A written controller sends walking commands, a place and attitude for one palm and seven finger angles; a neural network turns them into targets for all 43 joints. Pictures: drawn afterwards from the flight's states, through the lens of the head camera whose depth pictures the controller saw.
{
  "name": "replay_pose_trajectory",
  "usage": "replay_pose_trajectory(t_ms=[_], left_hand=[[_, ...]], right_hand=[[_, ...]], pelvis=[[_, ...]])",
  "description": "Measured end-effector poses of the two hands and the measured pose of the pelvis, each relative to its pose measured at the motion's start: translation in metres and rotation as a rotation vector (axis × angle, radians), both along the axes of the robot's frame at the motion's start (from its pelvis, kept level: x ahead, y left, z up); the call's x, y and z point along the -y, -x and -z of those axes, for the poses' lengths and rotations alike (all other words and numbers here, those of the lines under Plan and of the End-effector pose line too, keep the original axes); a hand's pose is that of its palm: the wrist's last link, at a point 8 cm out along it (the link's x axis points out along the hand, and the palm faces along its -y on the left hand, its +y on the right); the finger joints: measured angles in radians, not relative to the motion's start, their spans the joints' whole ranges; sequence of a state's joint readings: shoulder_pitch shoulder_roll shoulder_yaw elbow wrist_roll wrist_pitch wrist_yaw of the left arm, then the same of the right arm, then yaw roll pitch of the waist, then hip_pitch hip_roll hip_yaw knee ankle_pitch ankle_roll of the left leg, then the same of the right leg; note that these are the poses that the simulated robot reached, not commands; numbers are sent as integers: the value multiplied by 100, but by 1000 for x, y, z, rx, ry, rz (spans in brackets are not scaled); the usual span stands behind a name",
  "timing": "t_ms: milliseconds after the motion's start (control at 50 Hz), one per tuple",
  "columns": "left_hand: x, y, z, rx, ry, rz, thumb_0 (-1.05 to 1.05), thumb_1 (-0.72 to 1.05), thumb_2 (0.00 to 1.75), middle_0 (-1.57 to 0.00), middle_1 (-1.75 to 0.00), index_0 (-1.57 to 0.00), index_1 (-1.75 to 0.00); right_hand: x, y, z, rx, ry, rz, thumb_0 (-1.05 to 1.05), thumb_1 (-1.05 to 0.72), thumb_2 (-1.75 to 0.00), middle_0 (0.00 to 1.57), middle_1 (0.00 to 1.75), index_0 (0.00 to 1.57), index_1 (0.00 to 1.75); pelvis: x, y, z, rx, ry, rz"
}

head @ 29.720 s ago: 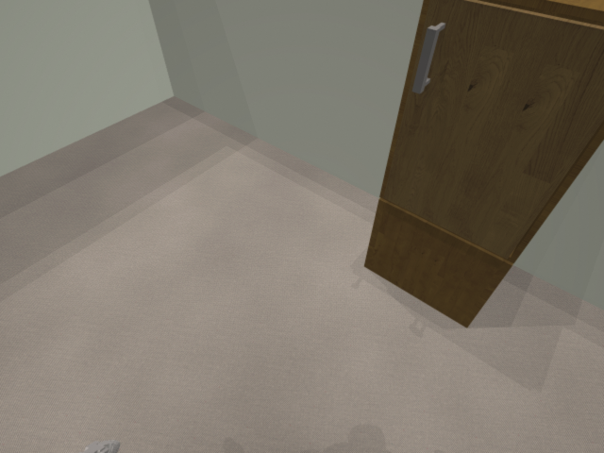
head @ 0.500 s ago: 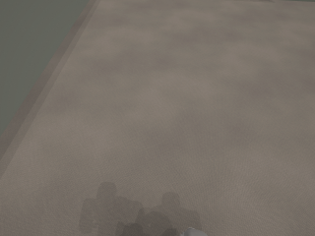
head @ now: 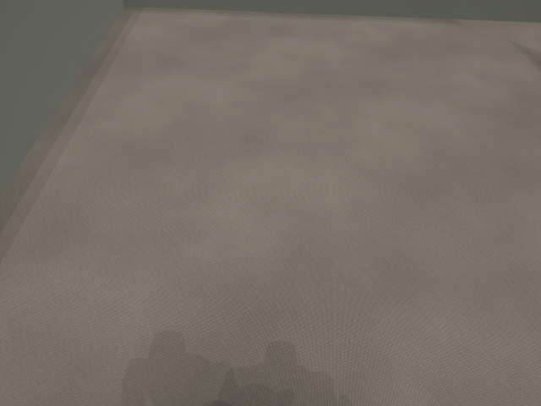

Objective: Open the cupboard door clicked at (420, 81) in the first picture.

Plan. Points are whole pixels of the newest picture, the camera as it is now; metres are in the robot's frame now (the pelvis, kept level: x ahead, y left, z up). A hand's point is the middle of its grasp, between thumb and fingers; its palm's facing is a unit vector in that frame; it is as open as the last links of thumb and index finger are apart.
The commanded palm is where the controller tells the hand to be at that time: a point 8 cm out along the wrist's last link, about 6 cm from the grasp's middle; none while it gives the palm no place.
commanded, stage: turn to face it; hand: left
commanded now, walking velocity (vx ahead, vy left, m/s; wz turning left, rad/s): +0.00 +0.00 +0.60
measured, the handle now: out of the picture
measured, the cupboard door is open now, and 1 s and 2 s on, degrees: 41 41 41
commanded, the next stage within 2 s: none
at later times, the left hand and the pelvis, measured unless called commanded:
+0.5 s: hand out of the picture +0.11 +0.21 -0.18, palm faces +0.33 -0.90 -0.27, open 7.3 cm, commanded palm none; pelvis +0.14 -0.01 -0.01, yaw +19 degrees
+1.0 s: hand out of the picture +0.14 +0.14 -0.16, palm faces +0.61 -0.76 -0.23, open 7.4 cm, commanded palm none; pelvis +0.21 -0.05 +0.01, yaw +39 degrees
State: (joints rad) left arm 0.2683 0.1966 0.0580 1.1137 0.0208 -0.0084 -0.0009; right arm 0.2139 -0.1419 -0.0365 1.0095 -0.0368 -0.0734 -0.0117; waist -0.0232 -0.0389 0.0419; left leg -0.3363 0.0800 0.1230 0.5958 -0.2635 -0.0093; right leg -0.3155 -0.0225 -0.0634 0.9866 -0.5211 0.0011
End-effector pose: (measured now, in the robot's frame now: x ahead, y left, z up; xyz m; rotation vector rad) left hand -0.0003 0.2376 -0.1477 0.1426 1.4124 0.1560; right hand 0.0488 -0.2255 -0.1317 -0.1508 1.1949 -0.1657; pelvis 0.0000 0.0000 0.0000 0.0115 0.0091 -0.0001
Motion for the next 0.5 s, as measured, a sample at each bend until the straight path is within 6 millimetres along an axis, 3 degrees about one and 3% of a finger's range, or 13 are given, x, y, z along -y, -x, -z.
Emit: replay_pose_trajectory(t_ms=[120, 200, 300, 420, 500], left_hand=[[15, -86, -16, 204, -29, -56, 1, 91, 90, -20, -30, -20, -30], [23, -114, -25, 268, -51, -122, 0, 91, 90, -20, -30, -20, -30], [18, -116, -31, 240, -81, -201, -1, 93, 90, -20, -30, -20, -30], [2, -91, -13, 114, -75, -261, -1, 92, 90, -20, -30, -20, -30], [-13, -89, -2, 67, -95, -306, 0, 91, 90, -20, -30, -20, -30]], right_hand=[[18, -17, 15, -168, -22, -66, 0, -93, -90, 20, 30, 21, 30], [32, -49, 15, -242, -18, -115, 0, -92, -90, 20, 30, 21, 30], [32, -125, 0, -185, 1, -199, 1, -91, -90, 20, 30, 20, 30], [7, -229, -4, -9, 25, -323, 1, -91, -90, 20, 30, 20, 30], [-4, -269, -5, 76, 50, -373, 0, -91, -90, 20, 30, 20, 30]], pelvis=[[18, -41, 0, -8, -16, -104], [25, -67, -2, 0, -15, -186], [28, -95, -12, -15, -39, -244], [14, -122, -1, -10, -30, -300], [9, -136, 9, -7, -8, -331]])
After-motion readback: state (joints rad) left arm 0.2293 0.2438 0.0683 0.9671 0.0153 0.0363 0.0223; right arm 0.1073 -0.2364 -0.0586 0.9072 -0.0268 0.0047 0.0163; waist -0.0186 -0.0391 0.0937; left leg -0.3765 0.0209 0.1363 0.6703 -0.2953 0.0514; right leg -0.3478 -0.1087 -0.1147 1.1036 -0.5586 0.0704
